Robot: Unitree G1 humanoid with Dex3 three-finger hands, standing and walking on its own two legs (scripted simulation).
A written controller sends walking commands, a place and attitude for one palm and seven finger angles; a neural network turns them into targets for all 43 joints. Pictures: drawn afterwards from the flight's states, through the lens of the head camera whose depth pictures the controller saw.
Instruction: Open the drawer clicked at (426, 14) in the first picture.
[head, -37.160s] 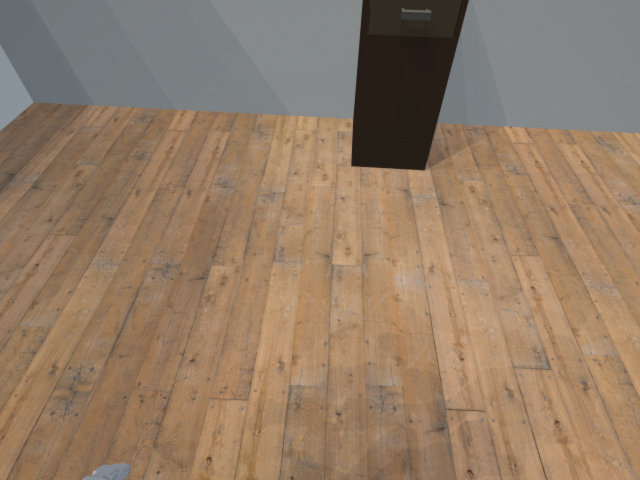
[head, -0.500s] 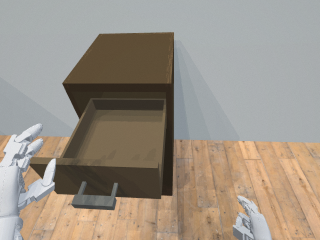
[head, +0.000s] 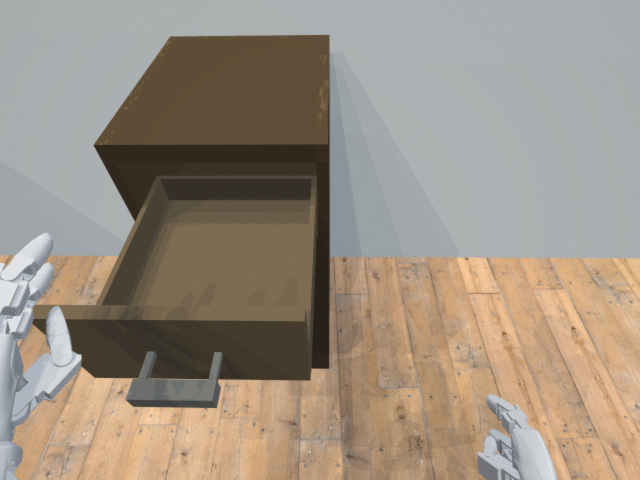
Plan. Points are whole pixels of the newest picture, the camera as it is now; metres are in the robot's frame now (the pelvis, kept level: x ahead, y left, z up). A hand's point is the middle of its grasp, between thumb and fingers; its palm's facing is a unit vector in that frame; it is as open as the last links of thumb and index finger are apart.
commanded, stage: step back with the hand held close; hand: left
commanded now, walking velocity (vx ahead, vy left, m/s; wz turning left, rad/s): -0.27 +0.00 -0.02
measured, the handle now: (179, 376) +0.25 +0.21 -0.02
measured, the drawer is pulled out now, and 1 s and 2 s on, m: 0.30 0.30 0.30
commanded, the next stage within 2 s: stop stepping back and stand still in 0.92 s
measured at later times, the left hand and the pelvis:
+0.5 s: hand out of the picture +0.11 +0.26 +0.16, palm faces +0.39 -0.81 -0.43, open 7.4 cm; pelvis -0.08 +0.02 -0.01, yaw -1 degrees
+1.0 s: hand out of the picture +0.02 +0.21 +0.17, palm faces +0.32 -0.85 -0.42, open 7.4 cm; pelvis -0.18 -0.01 -0.02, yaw -2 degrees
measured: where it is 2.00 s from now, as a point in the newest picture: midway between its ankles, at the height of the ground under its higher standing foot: outside the picture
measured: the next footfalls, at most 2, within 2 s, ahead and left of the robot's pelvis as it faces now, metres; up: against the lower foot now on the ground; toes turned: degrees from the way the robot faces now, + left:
right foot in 0.98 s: -0.17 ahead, -0.11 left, +0.00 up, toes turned -1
left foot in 1.30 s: -0.24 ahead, +0.11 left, +0.00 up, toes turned +2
